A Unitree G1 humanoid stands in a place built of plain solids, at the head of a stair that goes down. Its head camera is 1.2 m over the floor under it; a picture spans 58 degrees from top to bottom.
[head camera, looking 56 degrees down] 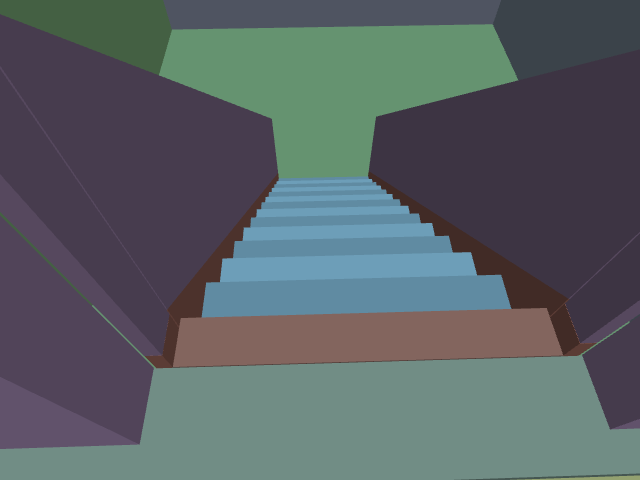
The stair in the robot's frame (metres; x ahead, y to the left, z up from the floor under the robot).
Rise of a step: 0.21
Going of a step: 0.23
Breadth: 1.11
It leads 2 degrees to the left of straight ahead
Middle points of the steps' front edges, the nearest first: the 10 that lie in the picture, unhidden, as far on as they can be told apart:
0.55 -0.14 0.00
0.78 -0.13 -0.21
1.02 -0.12 -0.42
1.25 -0.11 -0.64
1.49 -0.11 -0.85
1.72 -0.10 -1.06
1.96 -0.09 -1.27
2.19 -0.09 -1.49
2.43 -0.08 -1.70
2.66 -0.07 -1.91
